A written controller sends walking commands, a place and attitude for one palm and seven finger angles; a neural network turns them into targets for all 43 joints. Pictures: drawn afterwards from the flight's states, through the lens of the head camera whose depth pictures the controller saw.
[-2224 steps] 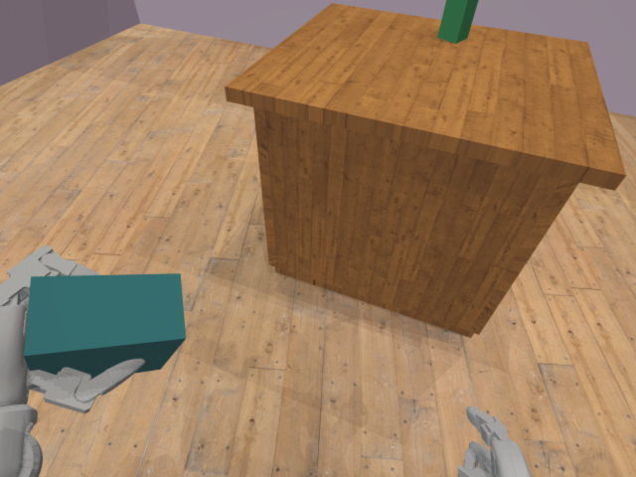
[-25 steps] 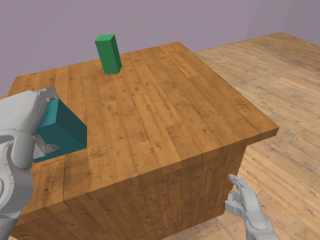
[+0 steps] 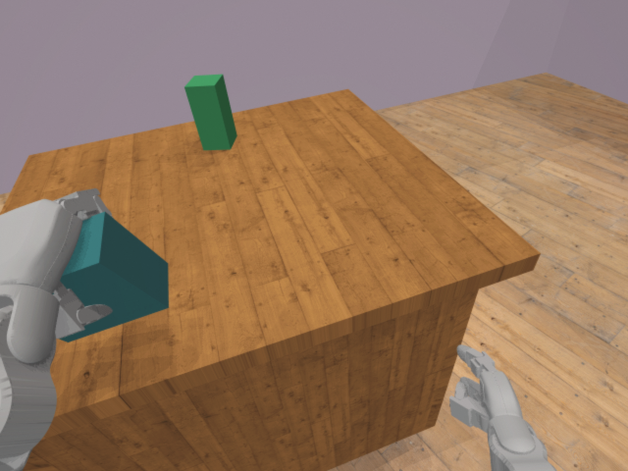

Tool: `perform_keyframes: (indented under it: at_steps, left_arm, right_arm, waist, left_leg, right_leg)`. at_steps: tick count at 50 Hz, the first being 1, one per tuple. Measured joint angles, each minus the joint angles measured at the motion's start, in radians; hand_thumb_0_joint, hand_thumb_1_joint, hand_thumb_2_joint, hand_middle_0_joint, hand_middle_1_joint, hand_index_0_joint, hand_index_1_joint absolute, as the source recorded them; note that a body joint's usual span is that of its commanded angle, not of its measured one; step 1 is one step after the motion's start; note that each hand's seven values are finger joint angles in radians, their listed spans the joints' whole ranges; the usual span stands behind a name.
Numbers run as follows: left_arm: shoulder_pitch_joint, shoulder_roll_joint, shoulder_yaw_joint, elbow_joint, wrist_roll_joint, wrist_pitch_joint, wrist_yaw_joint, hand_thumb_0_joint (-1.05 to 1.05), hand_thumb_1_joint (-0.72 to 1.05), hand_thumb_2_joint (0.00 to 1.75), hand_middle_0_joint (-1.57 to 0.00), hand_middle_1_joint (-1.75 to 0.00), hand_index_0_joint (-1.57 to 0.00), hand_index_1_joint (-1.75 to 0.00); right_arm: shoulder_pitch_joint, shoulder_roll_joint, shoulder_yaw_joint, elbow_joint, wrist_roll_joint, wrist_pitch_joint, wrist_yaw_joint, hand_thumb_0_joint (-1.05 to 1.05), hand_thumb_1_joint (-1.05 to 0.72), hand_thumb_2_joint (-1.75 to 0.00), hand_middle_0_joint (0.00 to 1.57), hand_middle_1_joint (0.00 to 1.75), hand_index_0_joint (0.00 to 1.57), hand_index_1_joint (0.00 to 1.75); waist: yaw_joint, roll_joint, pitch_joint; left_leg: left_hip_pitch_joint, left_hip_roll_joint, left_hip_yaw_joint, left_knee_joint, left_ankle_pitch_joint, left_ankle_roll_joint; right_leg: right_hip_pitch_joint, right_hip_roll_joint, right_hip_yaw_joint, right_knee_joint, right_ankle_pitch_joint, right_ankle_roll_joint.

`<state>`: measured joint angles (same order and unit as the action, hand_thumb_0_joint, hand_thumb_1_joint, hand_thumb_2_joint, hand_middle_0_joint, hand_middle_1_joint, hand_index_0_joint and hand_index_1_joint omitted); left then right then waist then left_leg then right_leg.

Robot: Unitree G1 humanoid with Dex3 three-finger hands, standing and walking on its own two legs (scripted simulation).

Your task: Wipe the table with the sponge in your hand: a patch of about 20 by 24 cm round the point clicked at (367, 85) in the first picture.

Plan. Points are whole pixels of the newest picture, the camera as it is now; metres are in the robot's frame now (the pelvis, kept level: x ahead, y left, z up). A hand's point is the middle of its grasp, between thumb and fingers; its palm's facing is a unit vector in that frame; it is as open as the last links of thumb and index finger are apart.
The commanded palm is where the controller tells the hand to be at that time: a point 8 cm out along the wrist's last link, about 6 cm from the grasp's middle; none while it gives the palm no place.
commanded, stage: bring the sponge back beside the body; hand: left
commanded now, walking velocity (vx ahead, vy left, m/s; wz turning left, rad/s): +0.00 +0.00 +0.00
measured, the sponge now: (96, 288) +0.21 +0.30 +0.17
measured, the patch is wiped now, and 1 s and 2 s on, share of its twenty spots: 1.00 1.00 1.00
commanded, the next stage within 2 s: step back with the hand held close in 0.78 s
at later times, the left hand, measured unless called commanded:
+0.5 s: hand (86, 289) +0.19 +0.27 +0.21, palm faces +0.34 -0.17 -0.92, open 9.9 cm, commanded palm +0.13 +0.27 +0.28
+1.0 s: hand (117, 271) +0.21 +0.25 +0.22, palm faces +0.41 -0.64 -0.65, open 9.9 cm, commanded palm +0.13 +0.28 +0.26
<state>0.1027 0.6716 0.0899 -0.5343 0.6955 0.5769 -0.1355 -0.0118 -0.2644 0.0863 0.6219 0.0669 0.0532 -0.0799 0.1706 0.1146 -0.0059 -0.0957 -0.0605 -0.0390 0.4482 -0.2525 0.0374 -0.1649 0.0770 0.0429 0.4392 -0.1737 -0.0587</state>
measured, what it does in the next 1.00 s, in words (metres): stands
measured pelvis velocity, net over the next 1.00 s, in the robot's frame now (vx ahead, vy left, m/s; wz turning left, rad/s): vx -0.02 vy -0.01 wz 0.03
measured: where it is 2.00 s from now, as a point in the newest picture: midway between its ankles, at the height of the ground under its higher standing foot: outside the picture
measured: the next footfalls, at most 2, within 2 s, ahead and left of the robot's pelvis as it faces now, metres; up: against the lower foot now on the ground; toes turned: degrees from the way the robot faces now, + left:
left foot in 1.86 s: -0.04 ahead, +0.16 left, +0.00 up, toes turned +6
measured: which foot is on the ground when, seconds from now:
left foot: down 0.00-1.00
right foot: down 0.00-1.00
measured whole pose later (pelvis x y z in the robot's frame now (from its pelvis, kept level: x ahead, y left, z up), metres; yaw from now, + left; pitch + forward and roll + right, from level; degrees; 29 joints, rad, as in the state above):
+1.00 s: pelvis -0.02 -0.01 +0.00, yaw +2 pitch -4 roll -1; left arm 0.15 0.54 0.26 -0.49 0.13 0.28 0.01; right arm 0.09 -0.25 0.09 0.51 0.05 0.03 -0.07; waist 0.10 0.09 -0.02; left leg -0.21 -0.05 -0.07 0.55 -0.30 0.04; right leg -0.24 0.09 0.00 0.45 -0.15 -0.07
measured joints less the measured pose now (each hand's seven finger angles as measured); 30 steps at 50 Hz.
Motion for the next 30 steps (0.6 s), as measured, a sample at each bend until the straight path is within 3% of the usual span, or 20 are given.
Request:
perform_keyframes:
  at_steps: [30]
  left_arm:
    - [0.058, -0.042, -0.001, -0.036, -0.033, -0.010, 0.050, 0.00, -0.49, 1.07, -0.74, -1.36, -0.76, -1.33]
  right_arm:
    - [0.019, 0.004, -0.003, -0.007, -0.003, 0.002, -0.003, 0.01, -0.91, -0.90, 0.20, 0.30, 0.20, 0.30]
  waist:
    - [-0.013, 0.002, -0.012]
  left_leg:
    - [-0.017, 0.016, 0.008, 0.036, -0.001, -0.015]
  right_leg:
    - [-0.014, 0.017, 0.004, 0.021, 0.014, -0.011]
